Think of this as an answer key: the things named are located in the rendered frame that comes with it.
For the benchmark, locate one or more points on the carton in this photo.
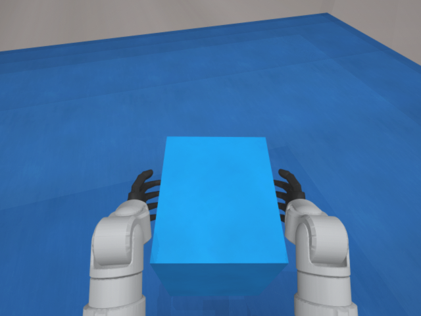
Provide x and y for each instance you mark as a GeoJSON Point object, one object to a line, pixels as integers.
{"type": "Point", "coordinates": [218, 230]}

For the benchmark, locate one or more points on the right robot hand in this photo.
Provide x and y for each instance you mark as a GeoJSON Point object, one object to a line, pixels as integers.
{"type": "Point", "coordinates": [293, 189]}

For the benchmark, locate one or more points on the right robot forearm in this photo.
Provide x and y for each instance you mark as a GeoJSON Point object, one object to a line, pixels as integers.
{"type": "Point", "coordinates": [322, 259]}

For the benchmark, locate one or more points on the left robot hand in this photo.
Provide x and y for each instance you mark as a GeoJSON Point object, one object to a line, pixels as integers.
{"type": "Point", "coordinates": [139, 188]}

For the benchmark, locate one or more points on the left robot forearm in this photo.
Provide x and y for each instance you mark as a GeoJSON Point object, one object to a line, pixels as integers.
{"type": "Point", "coordinates": [116, 262]}

